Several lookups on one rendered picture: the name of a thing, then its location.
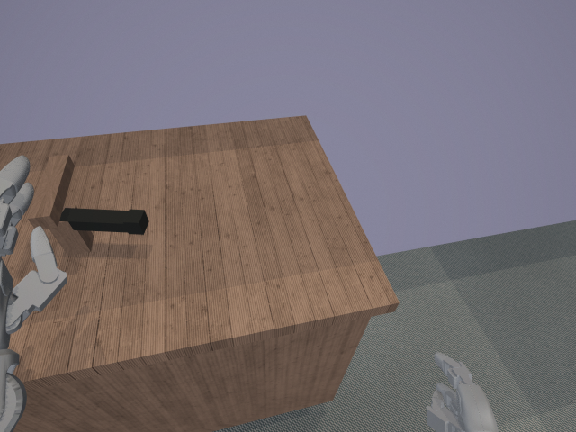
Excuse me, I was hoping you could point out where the robot left forearm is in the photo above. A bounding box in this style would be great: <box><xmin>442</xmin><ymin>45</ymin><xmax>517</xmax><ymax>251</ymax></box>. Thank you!
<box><xmin>0</xmin><ymin>349</ymin><xmax>27</xmax><ymax>432</ymax></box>

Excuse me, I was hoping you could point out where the robot right hand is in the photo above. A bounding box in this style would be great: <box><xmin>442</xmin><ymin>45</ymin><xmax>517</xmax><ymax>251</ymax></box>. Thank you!
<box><xmin>427</xmin><ymin>352</ymin><xmax>499</xmax><ymax>432</ymax></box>

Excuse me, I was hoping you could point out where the counter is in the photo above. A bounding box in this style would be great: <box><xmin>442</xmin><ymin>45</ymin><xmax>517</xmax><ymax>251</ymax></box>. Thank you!
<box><xmin>0</xmin><ymin>115</ymin><xmax>400</xmax><ymax>432</ymax></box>

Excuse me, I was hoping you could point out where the tap lever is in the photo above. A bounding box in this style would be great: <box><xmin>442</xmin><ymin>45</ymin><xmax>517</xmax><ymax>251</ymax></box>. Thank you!
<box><xmin>59</xmin><ymin>208</ymin><xmax>149</xmax><ymax>235</ymax></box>

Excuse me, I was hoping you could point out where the robot left hand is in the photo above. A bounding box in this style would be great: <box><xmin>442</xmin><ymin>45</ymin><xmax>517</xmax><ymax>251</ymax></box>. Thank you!
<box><xmin>0</xmin><ymin>156</ymin><xmax>67</xmax><ymax>349</ymax></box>

